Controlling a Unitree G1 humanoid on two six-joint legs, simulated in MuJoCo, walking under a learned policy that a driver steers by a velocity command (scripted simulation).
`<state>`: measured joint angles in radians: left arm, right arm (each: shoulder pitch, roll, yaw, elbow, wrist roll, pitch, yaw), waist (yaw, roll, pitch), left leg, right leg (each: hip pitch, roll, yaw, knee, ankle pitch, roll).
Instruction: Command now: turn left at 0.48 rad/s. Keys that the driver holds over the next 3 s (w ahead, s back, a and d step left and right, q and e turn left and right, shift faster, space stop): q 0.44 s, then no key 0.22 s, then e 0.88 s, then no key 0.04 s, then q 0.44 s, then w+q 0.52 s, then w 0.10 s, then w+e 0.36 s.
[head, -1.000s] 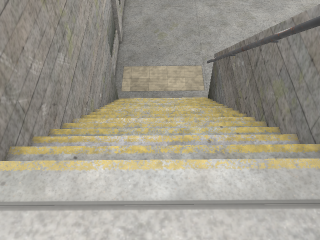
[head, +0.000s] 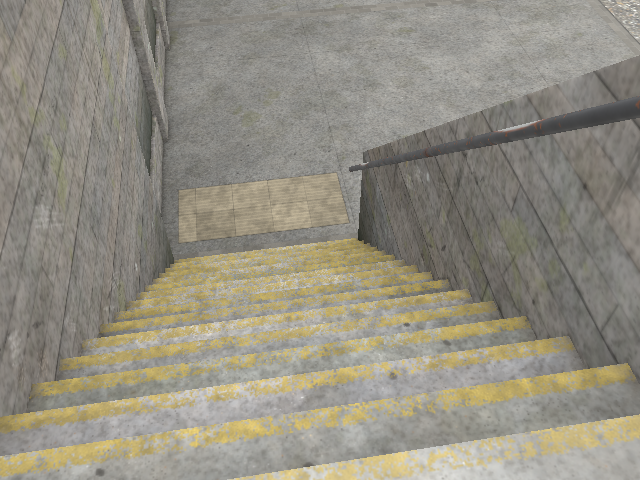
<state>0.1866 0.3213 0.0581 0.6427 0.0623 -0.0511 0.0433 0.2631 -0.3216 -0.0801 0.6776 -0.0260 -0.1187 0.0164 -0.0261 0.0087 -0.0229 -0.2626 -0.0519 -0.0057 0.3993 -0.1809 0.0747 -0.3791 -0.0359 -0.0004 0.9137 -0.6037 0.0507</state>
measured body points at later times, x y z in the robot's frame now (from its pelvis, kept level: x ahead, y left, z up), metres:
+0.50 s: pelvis +0.00 -0.05 +0.01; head +0.02 -0.06 +0.46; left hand +0.07 +0.25 -0.07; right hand +0.20 -0.28 -0.10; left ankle -0.08 +0.07 -0.65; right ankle +0.01 -0.14 -0.74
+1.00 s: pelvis -0.03 -0.02 +0.00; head -0.01 -0.01 +0.45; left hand +0.02 +0.28 -0.10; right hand +0.18 -0.25 -0.09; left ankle -0.08 +0.09 -0.74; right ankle -0.02 -0.15 -0.68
